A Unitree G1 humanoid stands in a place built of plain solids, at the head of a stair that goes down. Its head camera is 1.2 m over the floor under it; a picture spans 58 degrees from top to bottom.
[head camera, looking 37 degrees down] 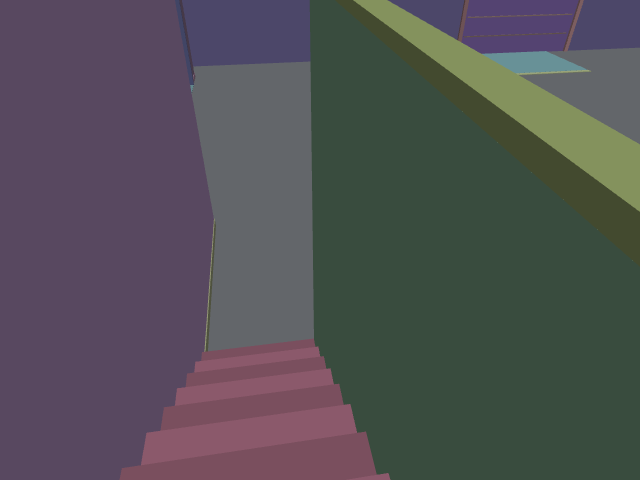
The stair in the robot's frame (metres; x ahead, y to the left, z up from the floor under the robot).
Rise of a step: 0.20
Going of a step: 0.25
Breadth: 0.90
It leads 9 degrees to the left of straight ahead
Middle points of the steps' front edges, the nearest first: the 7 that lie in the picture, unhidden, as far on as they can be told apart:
0.82 0.27 -0.40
1.07 0.31 -0.59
1.31 0.34 -0.79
1.55 0.38 -0.99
1.80 0.42 -1.19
2.04 0.46 -1.39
2.29 0.50 -1.58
